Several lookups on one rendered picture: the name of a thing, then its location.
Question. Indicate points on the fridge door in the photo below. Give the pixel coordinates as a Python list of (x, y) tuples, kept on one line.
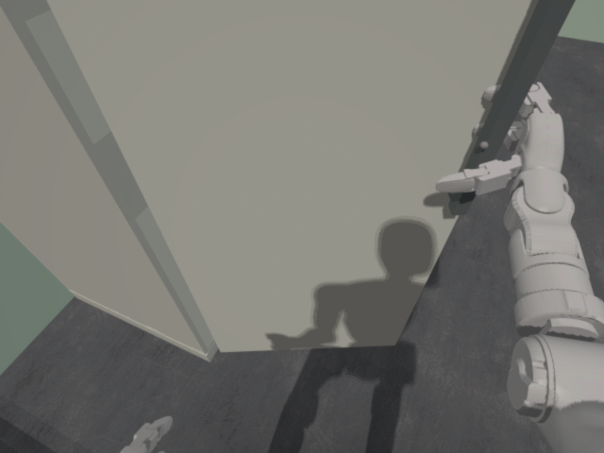
[(289, 150)]

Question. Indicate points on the right robot hand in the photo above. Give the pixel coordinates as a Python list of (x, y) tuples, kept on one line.
[(539, 141)]

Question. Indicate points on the robot right forearm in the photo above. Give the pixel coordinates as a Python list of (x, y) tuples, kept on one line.
[(554, 292)]

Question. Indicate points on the left robot hand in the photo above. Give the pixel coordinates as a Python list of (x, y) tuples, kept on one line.
[(146, 438)]

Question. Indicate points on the handle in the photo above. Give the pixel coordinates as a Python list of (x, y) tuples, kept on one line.
[(542, 30)]

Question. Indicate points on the robot right upper arm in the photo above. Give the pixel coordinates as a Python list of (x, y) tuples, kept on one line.
[(559, 384)]

